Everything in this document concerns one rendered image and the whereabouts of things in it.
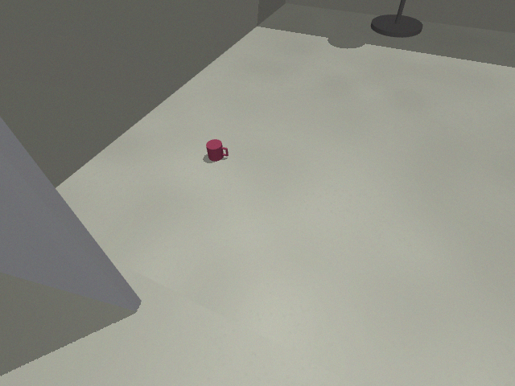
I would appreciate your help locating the mug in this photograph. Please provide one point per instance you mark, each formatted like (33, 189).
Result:
(215, 150)

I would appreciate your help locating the coat stand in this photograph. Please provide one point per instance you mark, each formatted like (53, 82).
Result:
(397, 25)

